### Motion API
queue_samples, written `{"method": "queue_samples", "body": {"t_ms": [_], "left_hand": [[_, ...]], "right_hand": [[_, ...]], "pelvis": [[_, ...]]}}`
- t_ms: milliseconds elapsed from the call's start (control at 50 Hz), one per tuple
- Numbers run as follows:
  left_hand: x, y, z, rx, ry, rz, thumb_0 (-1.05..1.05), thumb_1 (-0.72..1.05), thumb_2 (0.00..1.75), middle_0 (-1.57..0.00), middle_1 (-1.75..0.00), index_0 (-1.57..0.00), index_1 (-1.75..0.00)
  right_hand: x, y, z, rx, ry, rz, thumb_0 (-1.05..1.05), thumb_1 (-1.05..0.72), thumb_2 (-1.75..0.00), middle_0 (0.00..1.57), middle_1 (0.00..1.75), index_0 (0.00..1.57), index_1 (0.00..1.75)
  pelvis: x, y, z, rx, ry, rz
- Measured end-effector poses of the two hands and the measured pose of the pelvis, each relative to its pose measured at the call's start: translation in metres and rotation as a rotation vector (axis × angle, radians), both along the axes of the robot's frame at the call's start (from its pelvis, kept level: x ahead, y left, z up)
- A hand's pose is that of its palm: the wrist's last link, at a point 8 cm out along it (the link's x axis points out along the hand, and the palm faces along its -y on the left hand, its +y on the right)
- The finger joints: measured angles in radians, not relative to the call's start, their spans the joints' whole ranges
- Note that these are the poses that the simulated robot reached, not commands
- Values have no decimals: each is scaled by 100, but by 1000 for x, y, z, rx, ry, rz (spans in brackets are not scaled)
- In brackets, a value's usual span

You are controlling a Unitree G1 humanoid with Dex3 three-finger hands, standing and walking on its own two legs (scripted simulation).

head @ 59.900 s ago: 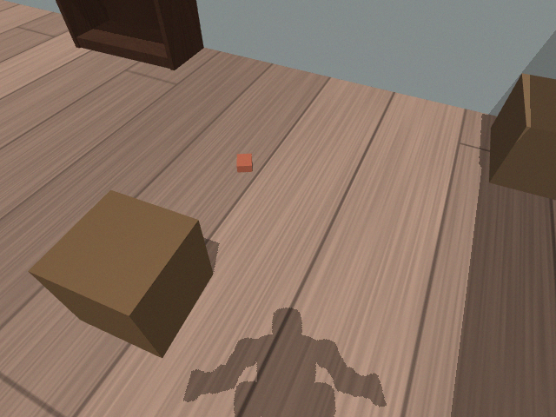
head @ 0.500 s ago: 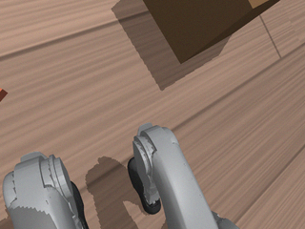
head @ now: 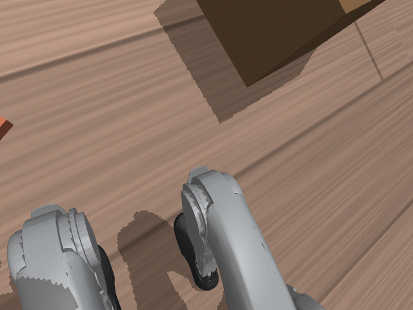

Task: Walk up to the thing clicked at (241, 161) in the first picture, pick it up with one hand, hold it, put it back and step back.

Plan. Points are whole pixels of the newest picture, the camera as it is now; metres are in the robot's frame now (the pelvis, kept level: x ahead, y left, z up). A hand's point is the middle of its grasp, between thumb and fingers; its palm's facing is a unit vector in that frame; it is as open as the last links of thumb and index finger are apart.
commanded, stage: rise first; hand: left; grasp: from above
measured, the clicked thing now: out of the picture +0.48 +0.34 -0.30
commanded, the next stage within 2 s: approach in 0.82 s
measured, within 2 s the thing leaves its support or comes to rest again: neither
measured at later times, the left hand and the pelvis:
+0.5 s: hand out of the picture +0.44 +0.36 -0.20, palm faces -0.23 -0.38 -0.90, open 13.5 cm; pelvis +0.00 +0.00 +0.00, yaw +0 degrees
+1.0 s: hand out of the picture +0.43 +0.36 -0.20, palm faces -0.23 -0.38 -0.89, open 13.5 cm; pelvis +0.00 +0.00 +0.00, yaw +0 degrees
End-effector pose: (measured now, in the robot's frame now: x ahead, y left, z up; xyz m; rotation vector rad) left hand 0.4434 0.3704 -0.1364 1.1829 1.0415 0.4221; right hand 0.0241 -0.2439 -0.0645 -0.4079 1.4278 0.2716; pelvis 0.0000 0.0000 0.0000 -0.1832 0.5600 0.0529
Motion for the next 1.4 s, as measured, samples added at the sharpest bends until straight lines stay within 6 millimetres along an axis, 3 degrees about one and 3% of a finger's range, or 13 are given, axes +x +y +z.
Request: {"method": "queue_samples", "body": {"t_ms": [1040, 1120, 1320, 1400], "left_hand": [[-7, -2, -2, -8, 11, 3, 0, -47, 92, -22, -90, -21, -92], [2, -9, -3, -9, 7, -35, 0, -50, 95, -20, -92, -18, -94], [50, -41, 12, -3, -60, -85, 0, -56, 100, -15, -97, -13, -99], [60, -49, 18, -2, -51, -74, 0, -57, 100, -14, -98, -12, -100]], "right_hand": [[-10, -2, 4, -2, 13, -3, 0, -92, -90, 20, 30, 20, 30], [-12, -3, 5, -8, 23, -4, 0, -92, -90, 20, 30, 20, 30], [-20, -6, 14, -36, 35, -32, 0, -92, -90, 20, 30, 20, 30], [-28, -5, 18, -41, 43, -62, 0, -92, -90, 20, 30, 20, 30]], "pelvis": [[-2, 0, 1, -1, -8, 1], [-2, 0, 0, 3, -7, 3], [0, -2, 2, -1, 8, -5], [1, -2, 5, -2, 20, -12]]}}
